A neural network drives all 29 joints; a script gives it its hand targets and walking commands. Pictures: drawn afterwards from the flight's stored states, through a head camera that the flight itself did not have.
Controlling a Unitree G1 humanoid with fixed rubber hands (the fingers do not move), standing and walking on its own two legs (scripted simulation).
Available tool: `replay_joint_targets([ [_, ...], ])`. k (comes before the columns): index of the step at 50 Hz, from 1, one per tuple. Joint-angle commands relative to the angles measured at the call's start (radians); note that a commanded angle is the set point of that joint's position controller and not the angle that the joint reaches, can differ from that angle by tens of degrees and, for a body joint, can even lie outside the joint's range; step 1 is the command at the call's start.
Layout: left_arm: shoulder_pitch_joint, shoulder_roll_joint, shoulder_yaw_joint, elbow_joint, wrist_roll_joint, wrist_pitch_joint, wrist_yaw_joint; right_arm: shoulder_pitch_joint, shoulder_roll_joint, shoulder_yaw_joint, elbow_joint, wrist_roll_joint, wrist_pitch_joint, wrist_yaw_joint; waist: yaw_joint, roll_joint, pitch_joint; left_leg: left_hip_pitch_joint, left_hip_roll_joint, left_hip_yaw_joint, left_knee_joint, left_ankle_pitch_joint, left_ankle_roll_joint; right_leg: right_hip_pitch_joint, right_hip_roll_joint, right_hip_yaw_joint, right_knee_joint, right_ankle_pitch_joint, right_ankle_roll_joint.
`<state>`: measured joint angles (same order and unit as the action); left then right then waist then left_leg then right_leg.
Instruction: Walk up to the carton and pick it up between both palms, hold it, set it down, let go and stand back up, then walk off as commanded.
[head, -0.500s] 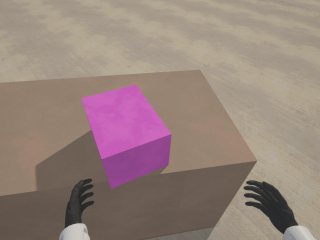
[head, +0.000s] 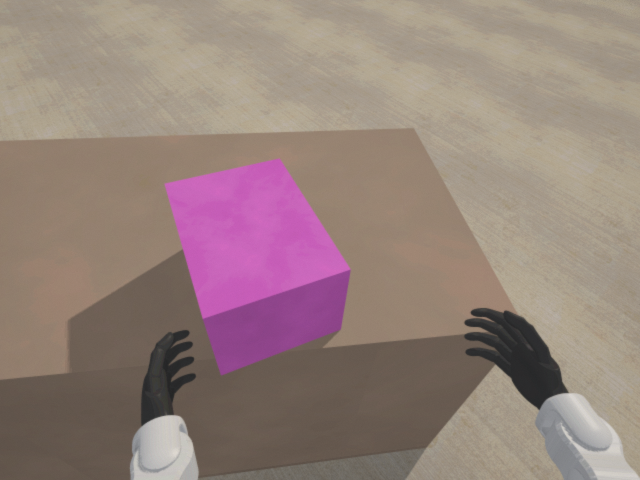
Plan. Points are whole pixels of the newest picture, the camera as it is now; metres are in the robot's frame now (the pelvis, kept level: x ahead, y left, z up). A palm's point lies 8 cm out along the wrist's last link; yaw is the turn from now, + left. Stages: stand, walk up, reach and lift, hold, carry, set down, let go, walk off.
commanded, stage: reach and lift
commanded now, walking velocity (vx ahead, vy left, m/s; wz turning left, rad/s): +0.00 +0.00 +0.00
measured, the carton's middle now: (253, 256) +0.46 +0.13 -0.01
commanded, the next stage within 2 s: none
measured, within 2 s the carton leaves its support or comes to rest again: neither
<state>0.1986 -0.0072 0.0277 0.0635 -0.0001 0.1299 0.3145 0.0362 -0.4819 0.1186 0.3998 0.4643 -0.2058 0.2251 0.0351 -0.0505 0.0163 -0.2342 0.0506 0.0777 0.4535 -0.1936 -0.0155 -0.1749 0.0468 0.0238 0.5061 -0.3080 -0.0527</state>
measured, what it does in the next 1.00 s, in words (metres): stands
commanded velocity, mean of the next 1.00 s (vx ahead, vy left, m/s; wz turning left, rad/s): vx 0.00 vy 0.00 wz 0.00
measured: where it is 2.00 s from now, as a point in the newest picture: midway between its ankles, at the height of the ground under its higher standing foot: outside the picture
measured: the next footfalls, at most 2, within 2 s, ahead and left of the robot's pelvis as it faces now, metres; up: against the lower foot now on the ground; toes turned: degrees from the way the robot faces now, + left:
none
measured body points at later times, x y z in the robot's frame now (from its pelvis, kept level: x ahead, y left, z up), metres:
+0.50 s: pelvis -0.02 +0.00 +0.00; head -0.02 +0.01 +0.45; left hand +0.27 +0.22 +0.07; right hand +0.33 -0.19 +0.08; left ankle +0.03 +0.14 -0.74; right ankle -0.02 -0.09 -0.74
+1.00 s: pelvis -0.01 -0.01 +0.00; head +0.00 +0.00 +0.45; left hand +0.31 +0.23 +0.10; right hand +0.40 -0.17 +0.12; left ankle +0.03 +0.14 -0.74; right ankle -0.02 -0.09 -0.74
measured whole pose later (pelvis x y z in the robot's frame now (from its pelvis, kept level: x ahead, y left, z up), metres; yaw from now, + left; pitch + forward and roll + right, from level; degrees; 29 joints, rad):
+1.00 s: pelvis -0.01 -0.01 +0.00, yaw +0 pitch -1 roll +1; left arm -0.34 -0.01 0.25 0.06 0.00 0.57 0.27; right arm -0.56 -0.44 0.16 0.54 0.48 0.20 0.06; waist 0.09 -0.02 0.04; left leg -0.24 0.07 0.07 0.42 -0.16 -0.03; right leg -0.18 0.07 0.02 0.46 -0.26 -0.06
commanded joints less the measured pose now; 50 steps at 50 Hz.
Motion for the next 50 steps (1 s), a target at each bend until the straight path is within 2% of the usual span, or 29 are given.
replay_joint_targets([
  [1,-0.222,0.002,0.086,-0.348,0.043,0.009,-0.022,-0.247,-0.147,0.023,-0.098,0.030,-0.007,-0.057,0.151,-0.023,-0.225,0.238,-0.019,-0.025,-0.075,0.472,-0.017,-0.046,0.001,0.075,-0.175,0.500,-0.037],
  [2,-0.244,-0.008,0.069,-0.354,0.030,0.006,-0.027,-0.283,-0.157,0.023,-0.090,0.034,-0.005,-0.060,0.137,-0.033,-0.234,0.255,-0.016,-0.036,-0.072,0.482,-0.019,-0.059,0.005,0.071,-0.178,0.478,-0.041],
  [4,-0.212,0.007,0.090,-0.361,0.027,0.017,-0.035,-0.275,-0.136,0.043,-0.147,0.035,0.002,-0.073,0.162,-0.015,-0.250,0.256,-0.024,-0.027,-0.069,0.517,-0.022,-0.029,0.003,0.071,-0.169,0.564,-0.039],
  [8,-0.295,0.010,0.079,-0.346,-0.002,0.031,-0.041,-0.358,-0.143,0.006,-0.164,0.021,0.020,-0.084,0.146,-0.028,-0.247,0.270,-0.017,-0.031,-0.075,0.452,-0.020,-0.082,0.015,0.059,-0.193,0.396,-0.045],
  [9,-0.324,0.028,0.099,-0.334,-0.005,0.041,-0.043,-0.395,-0.139,0.015,-0.172,0.026,0.034,-0.090,0.168,-0.027,-0.248,0.248,-0.020,-0.020,-0.085,0.416,-0.014,-0.077,0.009,0.072,-0.196,0.373,-0.044],
  [11,-0.388,0.042,0.107,-0.322,-0.009,0.059,-0.039,-0.455,-0.124,0.015,-0.170,0.026,0.055,-0.095,0.173,-0.020,-0.225,0.218,-0.022,-0.012,-0.095,0.369,-0.004,-0.085,0.009,0.077,-0.197,0.331,-0.039],
  [13,-0.453,0.032,0.106,-0.287,-0.014,0.088,-0.031,-0.518,-0.132,-0.009,-0.150,0.014,0.089,-0.096,0.175,-0.035,-0.197,0.207,-0.012,-0.019,-0.112,0.278,0.001,-0.129,0.018,0.072,-0.213,0.182,-0.050],
  [14,-0.490,0.048,0.127,-0.267,-0.011,0.108,-0.026,-0.551,-0.124,0.000,-0.140,0.015,0.108,-0.095,0.198,-0.023,-0.196,0.189,-0.009,-0.018,-0.121,0.225,0.008,-0.144,0.013,0.079,-0.218,0.117,-0.054],
  [15,-0.508,0.046,0.123,-0.235,-0.018,0.131,-0.028,-0.574,-0.109,-0.003,-0.122,0.014,0.129,-0.101,0.191,-0.029,-0.198,0.187,-0.006,-0.018,-0.121,0.195,0.009,-0.139,0.007,0.083,-0.228,0.098,-0.050],
  [18,-0.635,0.075,0.159,-0.149,-0.026,0.192,-0.019,-0.701,-0.108,-0.013,-0.090,0.007,0.194,-0.106,0.224,-0.042,-0.151,0.105,-0.009,-0.014,-0.148,0.020,0.021,-0.151,-0.013,0.132,-0.245,-0.071,-0.038],
  [20,-0.693,0.071,0.149,-0.111,-0.031,0.246,-0.014,-0.753,-0.105,-0.020,-0.035,0.010,0.244,-0.103,0.211,-0.022,-0.142,0.078,-0.005,-0.016,-0.163,-0.027,0.025,-0.154,-0.012,0.127,-0.236,-0.077,-0.039],
  [22,-0.707,0.076,0.171,-0.098,-0.032,0.292,-0.016,-0.760,-0.110,-0.028,-0.049,0.003,0.279,-0.111,0.207,-0.054,-0.176,0.089,-0.004,-0.015,-0.162,-0.020,0.026,-0.131,-0.013,0.126,-0.241,-0.062,-0.032],
  [23,-0.744,0.090,0.185,-0.075,-0.026,0.310,-0.013,-0.803,-0.102,-0.021,-0.037,0.015,0.298,-0.116,0.230,-0.041,-0.169,0.062,-0.005,-0.011,-0.163,-0.022,0.027,-0.125,-0.018,0.137,-0.240,-0.068,-0.029],
  [24,-0.749,0.074,0.167,-0.077,-0.038,0.328,-0.015,-0.801,-0.119,-0.043,-0.021,0.000,0.314,-0.120,0.199,-0.048,-0.167,0.080,-0.005,-0.016,-0.167,-0.013,0.022,-0.129,-0.012,0.119,-0.232,-0.034,-0.025],
  [25,-0.753,0.070,0.171,-0.072,-0.022,0.349,-0.015,-0.819,-0.113,-0.032,0.013,0.007,0.330,-0.120,0.221,-0.015,-0.156,0.087,-0.006,-0.011,-0.171,0.005,0.019,-0.134,-0.005,0.108,-0.232,-0.009,-0.031],
  [26,-0.729,0.060,0.161,-0.117,-0.028,0.366,-0.018,-0.788,-0.117,-0.041,-0.002,0.002,0.339,-0.124,0.187,-0.019,-0.189,0.129,-0.001,-0.022,-0.158,0.071,0.016,-0.118,0.006,0.098,-0.225,0.075,-0.035],
  [28,-0.744,0.069,0.191,-0.114,-0.017,0.395,-0.025,-0.812,-0.115,-0.021,-0.025,0.006,0.349,-0.138,0.204,-0.024,-0.244,0.161,-0.008,-0.016,-0.141,0.141,0.018,-0.095,0.014,0.089,-0.223,0.137,-0.029],
  [29,-0.742,0.067,0.197,-0.150,-0.012,0.407,-0.026,-0.791,-0.134,-0.040,-0.017,-0.002,0.350,-0.145,0.191,-0.020,-0.265,0.184,-0.010,-0.020,-0.135,0.199,0.015,-0.091,0.026,0.078,-0.216,0.195,-0.027],
  [30,-0.728,0.047,0.173,-0.218,-0.011,0.418,-0.028,-0.776,-0.138,-0.040,-0.012,0.006,0.353,-0.148,0.167,0.027,-0.281,0.225,-0.008,-0.031,-0.120,0.288,0.003,-0.079,0.033,0.067,-0.212,0.270,-0.037],
  [33,-0.778,0.075,0.208,-0.253,-0.016,0.416,-0.046,-0.851,-0.125,-0.018,-0.057,0.007,0.355,-0.162,0.182,0.007,-0.368,0.246,-0.011,-0.020,-0.079,0.405,0.001,-0.055,0.033,0.066,-0.204,0.330,-0.032],
  [34,-0.775,0.087,0.200,-0.332,-0.027,0.406,-0.045,-0.841,-0.124,-0.024,-0.103,0.012,0.346,-0.170,0.167,0.021,-0.405,0.271,-0.014,-0.028,-0.067,0.457,-0.007,-0.037,0.038,0.063,-0.195,0.400,-0.028],
  [35,-0.869,0.102,0.203,-0.290,-0.024,0.404,-0.043,-0.942,-0.125,-0.030,-0.084,0.009,0.344,-0.175,0.179,0.038,-0.383,0.234,-0.016,-0.026,-0.071,0.431,-0.013,-0.063,0.030,0.067,-0.190,0.380,-0.026],
  [36,-0.811,0.100,0.207,-0.328,-0.016,0.401,-0.041,-0.886,-0.134,-0.026,-0.101,0.026,0.335,-0.173,0.184,0.050,-0.430,0.274,-0.013,-0.028,-0.056,0.514,-0.020,-0.042,0.040,0.058,-0.187,0.426,-0.032],
  [38,-0.831,0.103,0.209,-0.337,-0.018,0.392,-0.041,-0.923,-0.128,-0.025,-0.107,0.029,0.336,-0.177,0.193,0.067,-0.440,0.287,-0.014,-0.026,-0.045,0.537,-0.028,-0.051,0.042,0.056,-0.190,0.413,-0.035],
  [43,-0.906,0.142,0.226,-0.222,-0.040,0.388,-0.060,-1.014,-0.138,-0.005,-0.066,0.031,0.359,-0.187,0.209,0.003,-0.416,0.197,-0.020,-0.019,-0.063,0.452,-0.014,-0.035,0.030,0.064,-0.175,0.424,-0.013],
  [45,-0.958,0.152,0.243,-0.106,-0.036,0.397,-0.058,-1.079,-0.131,-0.002,-0.001,0.027,0.380,-0.181,0.222,0.003,-0.382,0.153,-0.019,-0.021,-0.084,0.349,-0.003,-0.066,0.026,0.069,-0.188,0.325,-0.018],
  [47,-0.978,0.153,0.256,-0.019,-0.035,0.401,-0.066,-1.100,-0.129,0.007,0.058,0.014,0.401,-0.183,0.226,-0.021,-0.331,0.115,-0.023,-0.011,-0.101,0.290,0.003,-0.077,0.015,0.072,-0.184,0.335,-0.001],
  [49,-1.006,0.167,0.274,0.040,-0.038,0.401,-0.067,-1.142,-0.124,0.023,0.088,0.019,0.410,-0.176,0.251,-0.051,-0.323,0.084,-0.021,-0.005,-0.108,0.260,0.010,-0.073,0.011,0.082,-0.192,0.295,0.004],
  [50,-1.004,0.161,0.291,0.049,-0.016,0.401,-0.066,-1.135,-0.119,0.041,0.124,0.021,0.416,-0.174,0.261,-0.030,-0.340,0.091,-0.022,-0.003,-0.110,0.272,0.010,-0.052,0.006,0.086,-0.197,0.311,0.005],
])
